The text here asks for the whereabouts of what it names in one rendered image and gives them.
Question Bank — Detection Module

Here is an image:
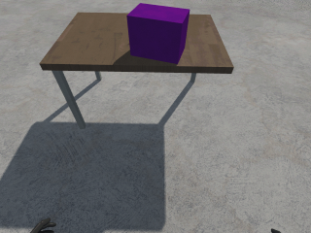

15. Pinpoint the left robot hand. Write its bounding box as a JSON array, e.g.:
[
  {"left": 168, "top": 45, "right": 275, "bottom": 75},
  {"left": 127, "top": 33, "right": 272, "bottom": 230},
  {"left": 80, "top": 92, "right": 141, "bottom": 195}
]
[{"left": 30, "top": 217, "right": 56, "bottom": 233}]

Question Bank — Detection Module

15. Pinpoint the table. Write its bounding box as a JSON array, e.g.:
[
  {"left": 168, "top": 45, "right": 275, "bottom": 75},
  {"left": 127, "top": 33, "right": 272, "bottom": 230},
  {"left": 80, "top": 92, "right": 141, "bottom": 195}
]
[{"left": 39, "top": 12, "right": 234, "bottom": 129}]

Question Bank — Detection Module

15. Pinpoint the carton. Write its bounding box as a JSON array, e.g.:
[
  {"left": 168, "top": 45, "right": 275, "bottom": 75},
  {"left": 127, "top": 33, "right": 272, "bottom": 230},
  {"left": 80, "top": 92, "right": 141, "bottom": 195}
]
[{"left": 126, "top": 3, "right": 190, "bottom": 64}]

